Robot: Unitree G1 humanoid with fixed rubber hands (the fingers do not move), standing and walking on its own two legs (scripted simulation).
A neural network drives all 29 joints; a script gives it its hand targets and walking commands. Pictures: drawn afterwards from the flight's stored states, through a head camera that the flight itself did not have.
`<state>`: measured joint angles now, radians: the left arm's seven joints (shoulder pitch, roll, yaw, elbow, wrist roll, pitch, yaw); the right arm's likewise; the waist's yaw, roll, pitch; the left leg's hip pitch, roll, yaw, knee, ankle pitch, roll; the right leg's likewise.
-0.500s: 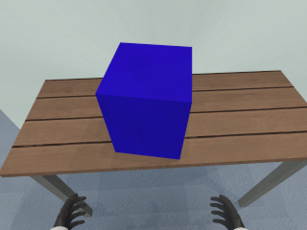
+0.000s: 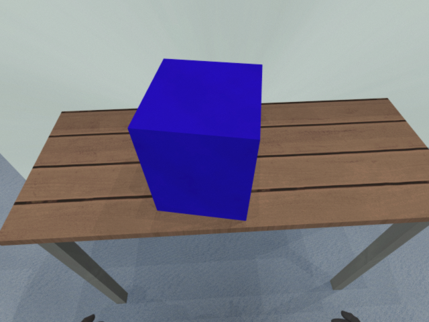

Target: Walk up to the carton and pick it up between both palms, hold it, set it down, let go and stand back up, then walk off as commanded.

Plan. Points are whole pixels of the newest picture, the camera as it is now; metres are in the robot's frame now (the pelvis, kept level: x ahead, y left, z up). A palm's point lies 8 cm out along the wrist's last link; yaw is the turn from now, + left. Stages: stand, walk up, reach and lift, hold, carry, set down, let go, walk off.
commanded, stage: stand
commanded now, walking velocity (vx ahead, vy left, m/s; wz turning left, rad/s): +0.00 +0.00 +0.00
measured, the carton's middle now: (206, 142) +0.44 +0.02 +0.08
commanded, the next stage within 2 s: walk off in 0.96 s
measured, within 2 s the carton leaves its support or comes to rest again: neither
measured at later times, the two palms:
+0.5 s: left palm out of the picture +0.09 +0.27 -0.11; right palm out of the picture +0.08 -0.27 -0.12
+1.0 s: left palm out of the picture +0.09 +0.27 -0.11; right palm out of the picture +0.08 -0.27 -0.12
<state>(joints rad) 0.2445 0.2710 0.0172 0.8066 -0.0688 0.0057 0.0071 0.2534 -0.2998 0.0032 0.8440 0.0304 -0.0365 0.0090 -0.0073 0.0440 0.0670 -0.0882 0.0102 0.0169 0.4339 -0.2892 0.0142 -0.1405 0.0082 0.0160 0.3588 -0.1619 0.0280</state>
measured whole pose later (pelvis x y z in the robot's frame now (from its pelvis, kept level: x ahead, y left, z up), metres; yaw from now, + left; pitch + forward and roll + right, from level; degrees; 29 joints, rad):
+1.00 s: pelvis +0.00 +0.00 +0.00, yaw +0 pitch -3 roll -1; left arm 0.15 0.28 0.02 0.99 -0.07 0.00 0.00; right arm 0.19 -0.30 0.00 0.96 0.03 -0.04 0.01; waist -0.01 0.04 0.07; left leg -0.09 0.01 0.02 0.43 -0.29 0.01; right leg -0.14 0.01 0.02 0.36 -0.16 0.03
